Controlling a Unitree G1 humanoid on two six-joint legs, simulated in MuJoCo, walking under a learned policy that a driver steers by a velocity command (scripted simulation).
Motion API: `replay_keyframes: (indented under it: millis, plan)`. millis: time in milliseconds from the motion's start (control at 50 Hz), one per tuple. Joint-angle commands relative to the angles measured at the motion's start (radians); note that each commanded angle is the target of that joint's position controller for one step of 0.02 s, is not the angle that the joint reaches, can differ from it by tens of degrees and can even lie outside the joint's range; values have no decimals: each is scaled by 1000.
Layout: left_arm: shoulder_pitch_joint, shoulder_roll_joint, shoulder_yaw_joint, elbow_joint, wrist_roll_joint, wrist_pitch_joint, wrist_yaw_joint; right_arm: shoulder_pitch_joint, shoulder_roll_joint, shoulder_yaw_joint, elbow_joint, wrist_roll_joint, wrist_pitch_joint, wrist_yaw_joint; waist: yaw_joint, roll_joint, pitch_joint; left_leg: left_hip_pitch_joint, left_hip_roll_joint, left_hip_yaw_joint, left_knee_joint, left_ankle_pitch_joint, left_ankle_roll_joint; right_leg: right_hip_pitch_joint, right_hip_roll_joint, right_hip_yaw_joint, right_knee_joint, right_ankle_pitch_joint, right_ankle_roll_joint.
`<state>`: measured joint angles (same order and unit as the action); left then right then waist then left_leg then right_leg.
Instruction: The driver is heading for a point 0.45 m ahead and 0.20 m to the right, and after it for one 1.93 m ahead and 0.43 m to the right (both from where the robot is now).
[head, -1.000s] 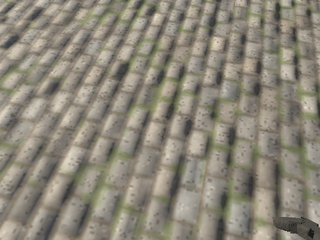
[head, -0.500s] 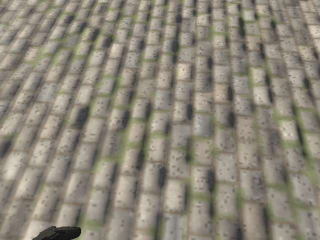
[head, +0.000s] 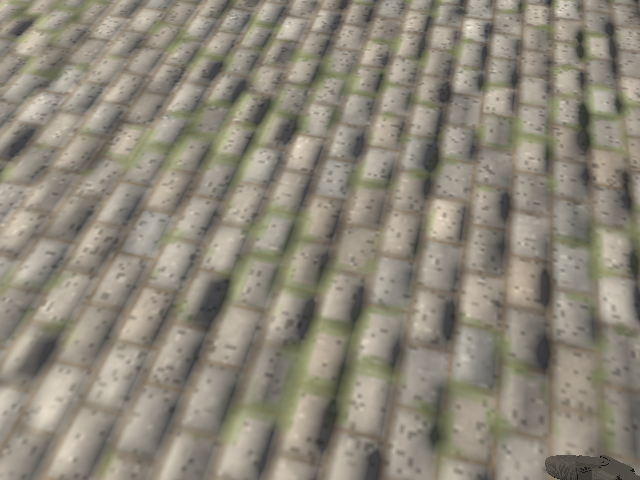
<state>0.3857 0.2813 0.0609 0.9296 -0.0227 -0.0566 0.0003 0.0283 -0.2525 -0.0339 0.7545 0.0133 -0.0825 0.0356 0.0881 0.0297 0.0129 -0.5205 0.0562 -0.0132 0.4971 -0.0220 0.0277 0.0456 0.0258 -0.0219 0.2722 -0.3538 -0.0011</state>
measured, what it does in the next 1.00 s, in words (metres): walks ahead, turning right: left foot, then right foot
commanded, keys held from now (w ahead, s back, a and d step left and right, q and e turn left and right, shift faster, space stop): w+e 0.06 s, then e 0.72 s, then w+e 0.22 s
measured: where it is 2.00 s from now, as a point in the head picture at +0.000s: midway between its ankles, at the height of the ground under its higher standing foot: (500, 450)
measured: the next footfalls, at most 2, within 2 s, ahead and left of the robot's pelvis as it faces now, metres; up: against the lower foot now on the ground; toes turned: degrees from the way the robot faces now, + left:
left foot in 0.02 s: +0.18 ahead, +0.13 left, +0.00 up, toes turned +1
right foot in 0.50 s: +0.28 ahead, -0.12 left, +0.00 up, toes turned -18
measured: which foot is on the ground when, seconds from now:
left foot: up 0.00-0.00, down 0.02-0.52, up 0.54-0.92, down 0.94-1.00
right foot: down 0.00-0.02, up 0.04-0.48, down 0.50-0.94, up 0.96-1.00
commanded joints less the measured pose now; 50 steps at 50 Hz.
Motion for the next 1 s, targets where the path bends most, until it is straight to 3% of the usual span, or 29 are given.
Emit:
replay_keyframes:
  millis: [20,40,60,80,100,120,140,160,220,280,360,440,480,500,520,540,560,580,600,620,640,680,740,860,920,940,960,980,1000]
  plan:
    - [-39,146,26,-49,5,2,8,231,-197,-76,9,-8,-24,-13,-184,-81,-129,402,0,0,-18,-26,59,-141,-192,105,286,587,-118]
    - [4,65,-1,-75,35,-5,7,390,-284,-97,29,-22,-20,-23,-214,86,-304,741,226,-242,24,-15,135,-391,-92,47,636,263,-68]
    - [101,-6,-20,-77,8,-23,3,422,-298,-99,48,-21,-10,-16,-176,317,-405,928,373,-645,-141,-274,241,-689,30,83,890,-245,-31]
    - [24,115,11,-68,-19,-29,5,376,-205,-74,33,-19,-11,-18,-199,174,-286,817,345,-604,-193,-305,205,-766,-22,167,992,-226,-31]
    - [-51,149,24,-92,-27,-28,9,283,-168,-59,18,-20,-14,-22,-178,121,-160,679,325,-441,-192,-131,172,-784,-59,147,994,-142,-32]
    - [-67,135,26,-88,-14,-19,17,209,-133,-47,10,-26,-17,-20,-139,61,-109,557,287,-310,-197,92,158,-728,-95,132,967,-82,-19]
    - [-60,118,32,-85,-3,-6,22,160,-113,-44,11,-30,-21,-18,-104,70,-77,462,256,-206,-204,255,149,-670,-120,131,922,-46,-7]
    - [-34,101,36,-81,-3,12,22,129,-98,-42,13,-36,-24,-18,-75,89,-71,399,228,-125,-215,341,140,-605,-135,125,901,-24,1]
    - [-49,55,34,-112,0,52,24,95,-124,-52,28,-39,-26,-34,-46,83,-45,327,220,5,-256,460,168,-598,-127,87,831,56,25]
    - [-111,41,29,-156,10,61,14,87,-152,-61,42,-32,-7,-59,-56,67,-46,339,211,97,-271,427,171,-587,-132,58,652,193,32]
    - [-206,48,30,-210,13,65,-16,93,-180,-68,56,-18,25,-74,-92,52,-53,402,222,156,-249,381,165,-543,-117,14,480,283,17]
    - [-242,78,45,-260,15,81,-38,91,-207,-80,65,10,55,-72,-91,59,-38,477,263,151,-140,357,137,-534,-95,-15,393,157,-25]
    - [-179,94,59,-257,14,80,-39,69,-202,-82,61,23,67,-75,-47,46,-62,473,232,182,14,408,87,-423,-46,-54,261,205,-67]
    - [-100,150,82,-240,20,75,-25,121,-179,-78,75,15,69,-72,-21,-32,-110,418,163,214,187,348,27,-268,-27,-18,169,421,-108]
    - [-46,282,116,-249,28,75,2,134,-138,-63,45,-30,63,-65,-33,-271,-171,160,55,247,498,-90,-59,-43,-240,285,184,953,-211]
    - [-82,297,105,-280,47,70,2,137,-107,-48,11,-46,61,-56,-66,-345,-299,-77,-104,94,760,-696,-102,94,-418,611,145,929,-430]
    - [-103,231,86,-293,36,58,-12,94,-153,-60,25,-22,61,-47,-26,-176,-315,-106,-62,-51,817,-669,-84,44,-390,554,106,790,-404]
    - [-158,200,76,-299,27,46,-12,55,-152,-61,14,2,64,-48,-47,-131,-230,-133,-38,-55,798,-589,-64,-34,-339,455,95,671,-345]
    - [-203,180,72,-300,13,45,-8,52,-144,-63,28,-6,69,-60,-71,-62,-163,-137,-15,-55,725,-511,-64,-112,-284,391,78,544,-284]
    - [-240,162,66,-305,6,50,3,46,-163,-71,28,-19,77,-73,-87,-79,-134,-109,-1,-59,657,-452,-67,-179,-253,360,60,456,-253]
    - [-254,164,65,-313,16,56,10,53,-160,-72,30,-22,82,-75,-102,-115,-127,-54,-14,-48,638,-411,-72,-242,-226,344,47,427,-245]
    - [-253,168,66,-321,26,60,21,76,-139,-68,35,-18,84,-77,-110,-140,-139,-17,-37,-48,557,-375,-85,-263,-202,334,40,425,-244]
    - [-236,184,73,-321,19,63,33,55,-119,-59,30,-17,83,-80,-92,-142,-150,9,-51,-63,416,-342,-105,-259,-192,357,47,351,-239]
    - [-247,183,69,-331,14,77,35,54,-143,-62,17,-3,62,-55,-80,-213,-130,144,-83,-48,196,-337,-84,-344,-162,477,-4,-148,-216]
    - [-264,161,59,-334,4,83,39,167,-140,-69,54,5,36,-41,-147,-185,-96,364,-78,-20,-62,-257,-25,-464,-101,478,46,-270,-158]
    - [-270,119,47,-343,2,82,41,257,-188,-84,79,-4,31,-45,-177,-94,-97,514,50,-130,-154,-324,23,-608,-35,402,205,-305,-99]
    - [-238,37,29,-348,-2,76,37,312,-252,-93,88,-21,33,-54,-154,121,-113,607,273,-395,-230,-542,100,-771,97,178,533,-264,-42]
    - [-297,105,42,-407,-4,55,30,265,-298,-102,72,-57,21,-41,-143,231,0,477,375,-662,-337,-726,203,-931,51,191,652,-184,-43]
    - [-289,166,59,-390,1,48,24,179,-237,-90,37,-44,10,-49,-115,174,56,450,337,-577,-341,-719,185,-940,4,217,734,-82,-38]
